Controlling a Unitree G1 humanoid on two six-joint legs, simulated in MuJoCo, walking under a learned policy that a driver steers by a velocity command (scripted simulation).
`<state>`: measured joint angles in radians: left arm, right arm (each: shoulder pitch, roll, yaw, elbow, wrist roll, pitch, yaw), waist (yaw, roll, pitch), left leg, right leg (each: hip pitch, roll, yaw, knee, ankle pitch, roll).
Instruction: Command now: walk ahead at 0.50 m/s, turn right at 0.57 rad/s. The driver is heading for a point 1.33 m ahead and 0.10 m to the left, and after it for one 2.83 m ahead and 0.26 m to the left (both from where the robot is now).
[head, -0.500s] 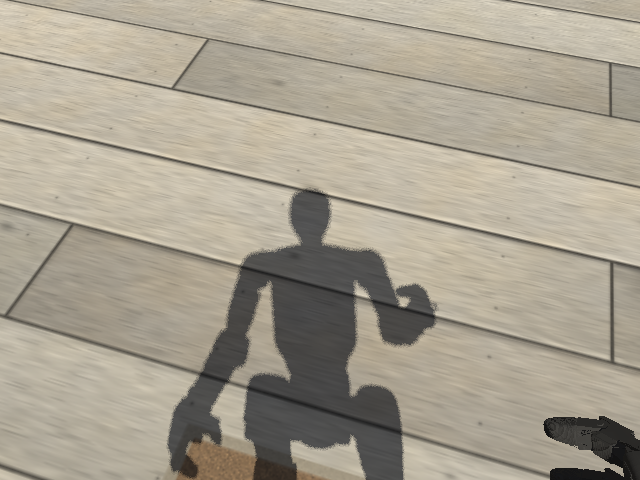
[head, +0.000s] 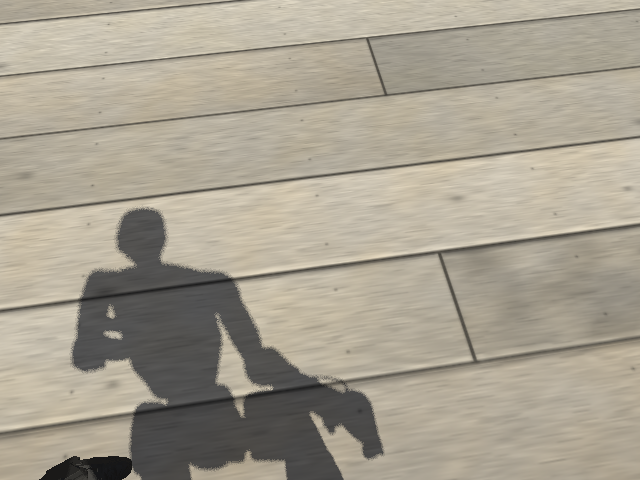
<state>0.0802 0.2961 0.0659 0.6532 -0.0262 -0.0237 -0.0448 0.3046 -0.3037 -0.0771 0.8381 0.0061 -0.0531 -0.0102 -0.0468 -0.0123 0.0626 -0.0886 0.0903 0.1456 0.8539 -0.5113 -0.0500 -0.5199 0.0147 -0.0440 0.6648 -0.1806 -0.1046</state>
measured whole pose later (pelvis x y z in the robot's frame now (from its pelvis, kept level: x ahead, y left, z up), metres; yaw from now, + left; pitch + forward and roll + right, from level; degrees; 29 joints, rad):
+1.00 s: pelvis +0.27 -0.03 +0.03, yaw +12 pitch +1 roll +1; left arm 0.19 0.25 0.05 0.71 0.02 0.00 0.05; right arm 0.20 -0.35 -0.11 0.68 0.02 0.06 -0.02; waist 0.01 0.04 0.03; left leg -0.55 -0.04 -0.08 1.09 -0.38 -0.09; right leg -0.24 -0.03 -0.03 0.44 -0.23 -0.01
